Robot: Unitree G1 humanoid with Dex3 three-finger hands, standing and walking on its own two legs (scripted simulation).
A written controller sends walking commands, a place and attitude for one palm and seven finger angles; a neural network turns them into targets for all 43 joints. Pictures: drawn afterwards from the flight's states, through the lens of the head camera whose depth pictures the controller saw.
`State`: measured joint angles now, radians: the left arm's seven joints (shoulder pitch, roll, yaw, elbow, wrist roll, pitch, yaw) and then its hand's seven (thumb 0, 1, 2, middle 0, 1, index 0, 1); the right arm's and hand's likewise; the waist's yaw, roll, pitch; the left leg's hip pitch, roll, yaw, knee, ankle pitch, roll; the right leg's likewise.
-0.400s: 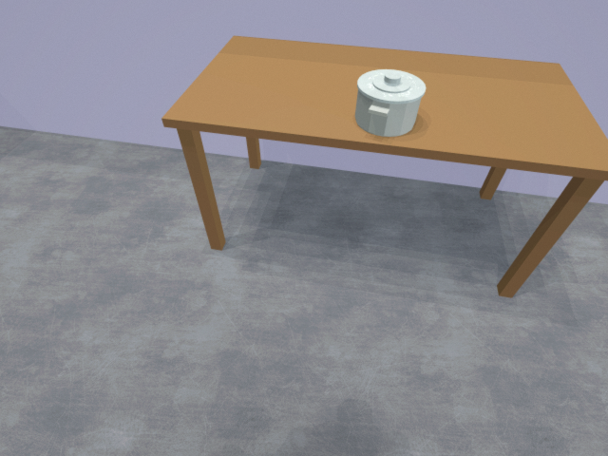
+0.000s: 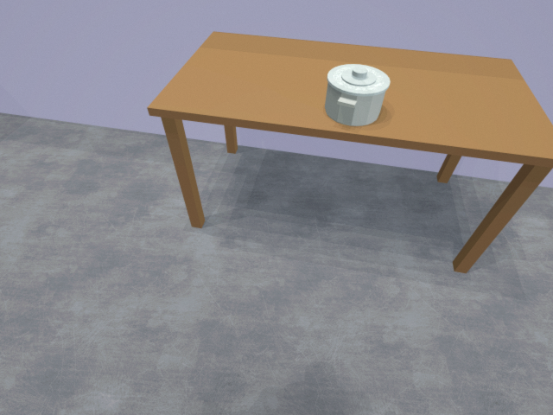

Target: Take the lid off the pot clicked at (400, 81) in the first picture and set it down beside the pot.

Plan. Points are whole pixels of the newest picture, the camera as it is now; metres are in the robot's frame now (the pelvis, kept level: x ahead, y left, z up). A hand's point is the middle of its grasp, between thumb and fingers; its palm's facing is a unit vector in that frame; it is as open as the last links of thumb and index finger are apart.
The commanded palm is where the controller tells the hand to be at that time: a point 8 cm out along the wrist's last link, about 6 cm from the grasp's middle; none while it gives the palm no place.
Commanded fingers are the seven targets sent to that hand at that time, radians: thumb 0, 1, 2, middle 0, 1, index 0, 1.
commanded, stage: look at it before walking up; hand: left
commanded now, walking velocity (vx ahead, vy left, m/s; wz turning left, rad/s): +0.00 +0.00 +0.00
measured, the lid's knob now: (359, 72) +1.05 -0.19 +0.01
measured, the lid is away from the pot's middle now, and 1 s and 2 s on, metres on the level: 0.00 0.00 0.00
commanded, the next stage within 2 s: walk to a spot facing it in 0.24 s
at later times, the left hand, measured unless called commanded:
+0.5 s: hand out of the picture +0.07 +0.24 -0.16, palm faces -0.03 -0.94 -0.33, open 7.4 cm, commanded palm none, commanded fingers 0.00 0.90 0.90 -0.20 -0.30 -0.20 -0.30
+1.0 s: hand out of the picture +0.03 +0.17 -0.15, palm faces -0.19 -0.95 -0.25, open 7.4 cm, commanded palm none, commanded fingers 0.00 0.90 0.90 -0.20 -0.30 -0.20 -0.30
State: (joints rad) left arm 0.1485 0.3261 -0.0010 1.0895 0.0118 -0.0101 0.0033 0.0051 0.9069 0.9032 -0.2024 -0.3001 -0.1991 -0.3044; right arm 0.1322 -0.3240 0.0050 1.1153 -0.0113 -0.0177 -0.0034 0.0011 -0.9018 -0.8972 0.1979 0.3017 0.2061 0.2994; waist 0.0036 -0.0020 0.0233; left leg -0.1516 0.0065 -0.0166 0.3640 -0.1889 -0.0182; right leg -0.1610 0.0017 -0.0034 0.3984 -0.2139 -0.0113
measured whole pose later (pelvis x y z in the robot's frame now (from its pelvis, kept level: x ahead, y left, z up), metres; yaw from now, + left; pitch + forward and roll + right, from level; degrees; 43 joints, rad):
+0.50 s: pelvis +0.00 +0.00 +0.00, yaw -3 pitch -1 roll +1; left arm 0.17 0.32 0.01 1.07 0.01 0.01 0.01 0.00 0.91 0.90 -0.20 -0.30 -0.20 -0.30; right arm 0.12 -0.31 0.00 1.09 -0.01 -0.01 -0.02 0.00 -0.90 -0.90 0.20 0.30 0.21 0.30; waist 0.02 0.00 0.03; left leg -0.15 0.02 0.02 0.39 -0.22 -0.02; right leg -0.18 0.02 0.04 0.43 -0.22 -0.01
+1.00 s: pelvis +0.02 -0.03 +0.00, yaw -18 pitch +1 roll +3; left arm 0.44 0.17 0.05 0.98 0.02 -0.02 -0.01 0.00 0.91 0.90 -0.20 -0.30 -0.20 -0.30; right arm 0.17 -0.24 -0.06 0.93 -0.03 0.01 0.01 0.00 -0.90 -0.90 0.20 0.30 0.20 0.30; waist 0.05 0.00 0.03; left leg -0.52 0.05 0.01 1.01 -0.28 -0.05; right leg -0.22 0.08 0.15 0.42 -0.20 -0.07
